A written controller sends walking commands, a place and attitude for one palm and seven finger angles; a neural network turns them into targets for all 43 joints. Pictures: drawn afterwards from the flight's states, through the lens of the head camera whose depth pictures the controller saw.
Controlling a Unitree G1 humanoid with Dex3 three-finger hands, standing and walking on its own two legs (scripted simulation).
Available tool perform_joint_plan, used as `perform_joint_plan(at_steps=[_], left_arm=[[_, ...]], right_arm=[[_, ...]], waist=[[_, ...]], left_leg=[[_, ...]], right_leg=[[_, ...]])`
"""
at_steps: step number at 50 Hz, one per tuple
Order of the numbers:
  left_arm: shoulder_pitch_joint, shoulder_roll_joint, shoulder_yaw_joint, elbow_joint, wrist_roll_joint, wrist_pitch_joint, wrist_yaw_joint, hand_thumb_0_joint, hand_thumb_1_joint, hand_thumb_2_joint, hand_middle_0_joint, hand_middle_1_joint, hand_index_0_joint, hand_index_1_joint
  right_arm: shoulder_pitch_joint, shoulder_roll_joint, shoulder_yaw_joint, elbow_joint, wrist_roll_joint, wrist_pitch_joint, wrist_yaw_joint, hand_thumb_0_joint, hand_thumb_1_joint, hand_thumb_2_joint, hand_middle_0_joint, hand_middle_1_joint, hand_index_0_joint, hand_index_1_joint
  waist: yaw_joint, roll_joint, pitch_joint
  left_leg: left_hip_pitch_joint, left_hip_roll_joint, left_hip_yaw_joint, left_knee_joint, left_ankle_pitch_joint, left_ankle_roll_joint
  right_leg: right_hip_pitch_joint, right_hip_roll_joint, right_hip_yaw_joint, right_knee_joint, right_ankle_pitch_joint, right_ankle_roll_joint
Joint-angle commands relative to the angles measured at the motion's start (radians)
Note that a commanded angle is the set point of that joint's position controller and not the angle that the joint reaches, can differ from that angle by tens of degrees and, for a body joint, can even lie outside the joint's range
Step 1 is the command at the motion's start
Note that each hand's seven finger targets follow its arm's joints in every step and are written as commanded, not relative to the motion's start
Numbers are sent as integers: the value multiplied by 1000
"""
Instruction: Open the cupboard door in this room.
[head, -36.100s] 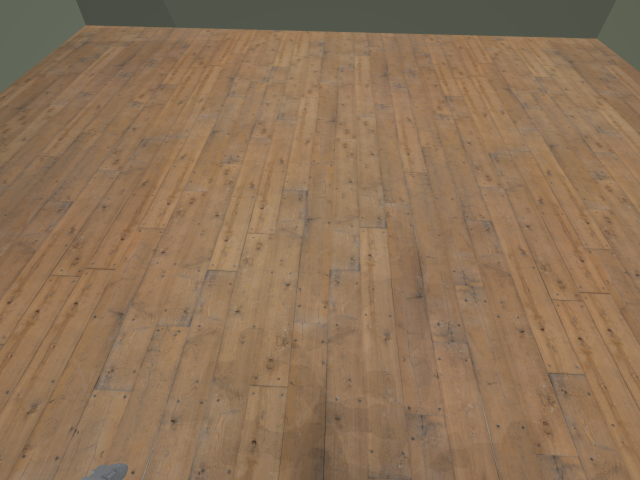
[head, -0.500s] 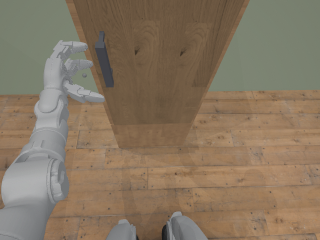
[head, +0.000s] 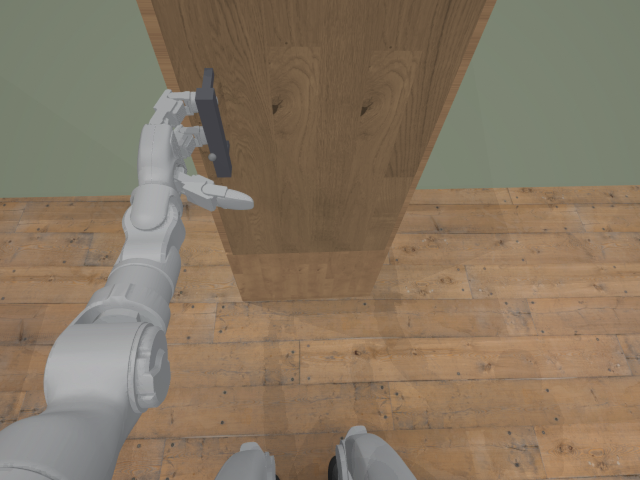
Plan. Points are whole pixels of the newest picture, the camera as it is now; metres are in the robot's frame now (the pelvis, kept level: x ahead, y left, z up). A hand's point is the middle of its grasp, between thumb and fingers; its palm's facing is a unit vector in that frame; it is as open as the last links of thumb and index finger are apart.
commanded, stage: slide the fingers in behind the handle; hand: left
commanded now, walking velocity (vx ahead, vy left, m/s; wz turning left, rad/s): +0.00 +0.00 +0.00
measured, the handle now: (216, 126) +0.56 +0.10 +0.07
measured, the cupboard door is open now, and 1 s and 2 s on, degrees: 0 0 1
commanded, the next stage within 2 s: close the thumb around the handle in 0.94 s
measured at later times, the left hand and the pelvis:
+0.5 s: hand (233, 157) +0.50 +0.07 +0.08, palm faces -0.02 -1.00 -0.04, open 14.1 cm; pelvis +0.00 -0.01 +0.00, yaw +0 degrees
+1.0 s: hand (234, 154) +0.50 +0.07 +0.08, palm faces -0.03 -1.00 -0.02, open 14.1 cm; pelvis +0.00 -0.01 +0.00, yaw +0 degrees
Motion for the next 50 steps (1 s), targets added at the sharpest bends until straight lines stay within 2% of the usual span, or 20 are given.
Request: perform_joint_plan(at_steps=[1,3,6,8,12,14,16,20,27,28,30,32,34,37,38,40,42,44,46,50], left_arm=[[-485,153,2,-214,-1,-77,13,0,-500,300,-300,-1200,-300,-1200],[-487,186,26,-212,2,-75,20,0,-500,300,-300,-1200,-300,-1200],[-476,135,-5,-235,-5,-80,20,0,-500,300,-300,-1200,-300,-1200],[-481,137,-12,-209,-1,-72,25,0,-500,300,-300,-1200,-300,-1200],[-494,155,3,-199,3,-66,38,0,-500,300,-300,-1200,-300,-1200],[-529,99,-42,-207,6,-69,42,0,-500,300,-300,-1200,-300,-1200],[-531,143,0,-227,2,-81,54,0,-500,300,-300,-1200,-300,-1200],[-515,129,-18,-233,16,-89,57,0,-500,300,-300,-1200,-300,-1200],[-525,46,-80,-221,2,-78,54,0,-500,300,-300,-1200,-300,-1200],[-527,54,-71,-205,3,-73,55,0,-500,300,-300,-1200,-300,-1200],[-543,100,-43,-217,6,-79,57,0,-500,300,-300,-1200,-300,-1200],[-519,96,-43,-200,11,-75,54,0,-500,300,-300,-1200,-300,-1200],[-526,114,-33,-200,9,-70,51,0,-500,300,-300,-1200,-300,-1200],[-516,77,-55,-196,2,-70,43,0,-500,300,-300,-1200,-300,-1200],[-533,55,-73,-193,-1,-66,45,0,-500,300,-300,-1200,-300,-1200],[-532,100,-35,-203,0,-72,52,0,-500,300,-300,-1200,-300,-1200],[-528,75,-51,-208,0,-71,51,0,-500,300,-300,-1200,-300,-1200],[-498,121,-16,-205,4,-69,54,0,-500,300,-300,-1200,-300,-1200],[-492,96,-29,-229,3,-75,51,0,-500,300,-300,-1200,-300,-1200],[-482,86,-32,-246,0,-75,54,0,-500,300,-300,-1200,-300,-1200]], right_arm=[[146,-162,-66,-49,-1,-21,-13,0,-900,-900,200,300,200,300],[149,-163,-65,-49,-2,-21,-15,0,-900,-900,200,300,200,300],[144,-157,-67,-52,-3,-25,-13,0,-900,-900,200,300,200,300],[146,-159,-65,-49,-1,-23,-13,0,-900,-900,200,300,200,300],[148,-162,-66,-46,-1,-25,-16,0,-900,-900,200,300,200,300],[144,-155,-67,-43,-3,-31,-13,0,-900,-900,200,300,200,300],[150,-161,-71,-42,-7,-36,-14,0,-900,-900,200,300,200,300],[157,-154,-68,-43,-8,-39,-9,0,-900,-900,200,300,200,300],[153,-153,-73,-31,-5,-42,-5,0,-900,-900,200,300,200,300],[156,-155,-74,-27,-6,-42,-5,0,-900,-900,200,300,200,300],[165,-160,-73,-28,-6,-44,-9,0,-900,-900,200,300,200,300],[158,-156,-73,-26,-6,-44,-7,0,-900,-900,200,300,200,300],[159,-156,-71,-27,-5,-42,-9,0,-900,-900,200,300,200,300],[154,-154,-69,-32,-4,-43,-7,0,-900,-900,200,300,200,300],[153,-154,-70,-29,-5,-43,-7,0,-900,-900,200,300,200,300],[162,-160,-72,-32,-6,-44,-8,0,-900,-900,200,300,200,300],[157,-157,-72,-32,-8,-43,-5,0,-900,-900,200,300,200,300],[159,-160,-73,-36,-7,-39,-6,0,-900,-900,200,300,200,300],[158,-154,-73,-40,-7,-38,-3,0,-900,-900,200,300,200,300],[153,-153,-76,-48,-5,-33,-2,0,-900,-900,200,300,200,300]], waist=[[-27,30,-444],[-21,14,-451],[-21,28,-480],[-32,-4,-437],[-35,2,-431],[-49,12,-413],[-36,16,-473],[-32,16,-481],[-54,7,-457],[-57,-21,-436],[-51,-13,-447],[-43,16,-465],[-46,-2,-453],[-42,28,-456],[-59,6,-441],[-46,13,-457],[-48,16,-469],[-34,-5,-480],[-26,19,-504],[-26,13,-475]], left_leg=[[270,-2,-66,-97,327,-15],[236,-6,-57,-97,319,-12],[268,-4,-59,-92,345,-14],[223,-6,-55,-99,306,-10],[202,-10,-49,-95,283,-7],[210,-10,-50,-99,256,-7],[227,-12,-50,-88,287,-7],[213,-15,-44,-88,306,-5],[221,-14,-44,-88,288,-5],[197,-14,-43,-88,270,-3],[191,-18,-42,-89,271,-1],[202,-18,-38,-85,286,-4],[177,-19,-36,-85,281,-2],[213,-17,-46,-85,302,-7],[209,-15,-45,-82,296,-4],[218,-16,-48,-82,308,-4],[223,-16,-45,-78,327,-5],[199,-18,-40,-81,322,-4],[234,-16,-45,-81,362,-8],[241,-14,-44,-86,363,-8]], right_leg=[[210,-3,32,-107,319,13],[249,-5,40,-108,333,15],[242,-4,36,-103,352,14],[250,-5,40,-113,332,17],[251,-8,48,-118,323,18],[226,-8,45,-125,293,18],[250,-9,51,-114,323,17],[283,-8,55,-109,364,16],[254,-7,53,-125,345,19],[258,-9,55,-131,334,22],[276,-10,60,-127,342,19],[275,-11,60,-125,355,18],[294,-12,66,-126,362,21],[257,-10,52,-115,360,15],[244,-9,51,-121,354,19],[251,-7,51,-114,358,16],[255,-9,50,-112,380,18],[294,-9,57,-111,390,19],[289,-7,47,-99,418,15],[276,-5,43,-104,411,15]])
